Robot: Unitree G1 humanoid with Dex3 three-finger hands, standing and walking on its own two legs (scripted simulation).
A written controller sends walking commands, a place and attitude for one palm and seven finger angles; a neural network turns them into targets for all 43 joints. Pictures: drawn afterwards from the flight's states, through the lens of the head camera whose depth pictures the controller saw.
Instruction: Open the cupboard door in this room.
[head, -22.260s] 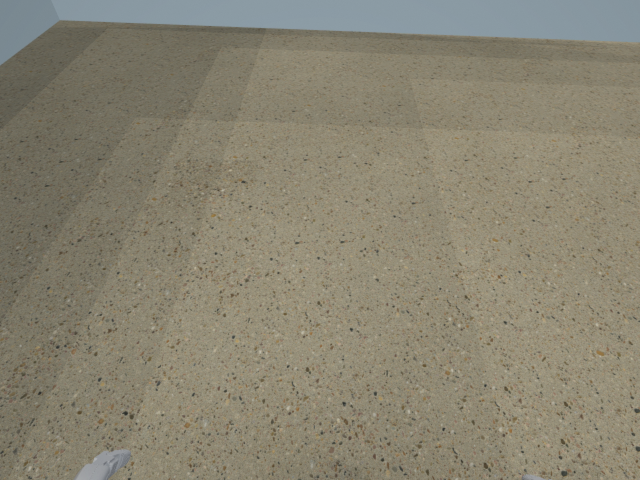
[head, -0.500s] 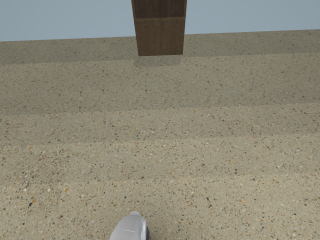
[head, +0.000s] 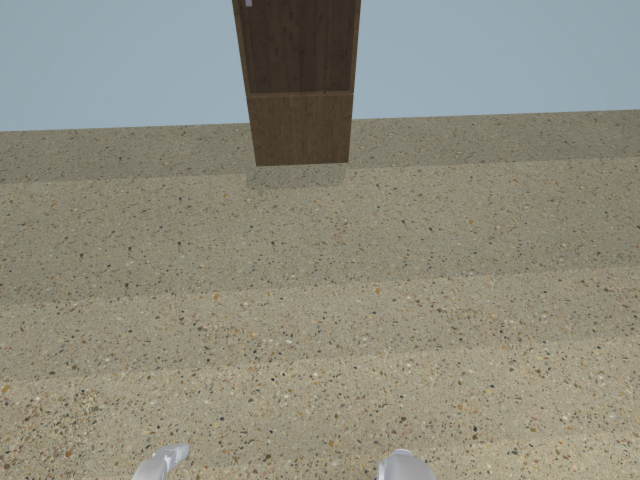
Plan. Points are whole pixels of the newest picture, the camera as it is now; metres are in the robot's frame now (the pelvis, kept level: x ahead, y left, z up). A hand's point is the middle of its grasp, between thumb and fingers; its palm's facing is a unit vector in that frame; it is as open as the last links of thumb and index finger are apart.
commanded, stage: turn or walk to find it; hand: left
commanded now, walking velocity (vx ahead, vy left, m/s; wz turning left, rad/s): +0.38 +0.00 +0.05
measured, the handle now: out of the picture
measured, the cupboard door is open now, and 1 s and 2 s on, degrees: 0 0 0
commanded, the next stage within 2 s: stand and wait in 0.86 s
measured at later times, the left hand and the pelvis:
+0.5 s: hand out of the picture +0.15 +0.16 -0.17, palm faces +0.14 -0.97 -0.19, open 7.3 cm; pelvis +0.22 -0.02 +0.00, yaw +4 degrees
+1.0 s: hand (218, 272) +0.51 +0.22 -0.16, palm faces +0.03 -0.98 -0.19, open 7.4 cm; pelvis +0.42 +0.03 +0.00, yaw +1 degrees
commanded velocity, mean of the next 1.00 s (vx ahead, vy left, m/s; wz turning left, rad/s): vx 0.32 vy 0.00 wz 0.03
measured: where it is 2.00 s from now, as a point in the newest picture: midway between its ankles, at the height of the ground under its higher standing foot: (316, 378)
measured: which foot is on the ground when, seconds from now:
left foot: down 0.00-0.12, up 0.14-0.56, down 0.58-1.00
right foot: up 0.00-0.08, down 0.10-0.58, up 0.60-1.00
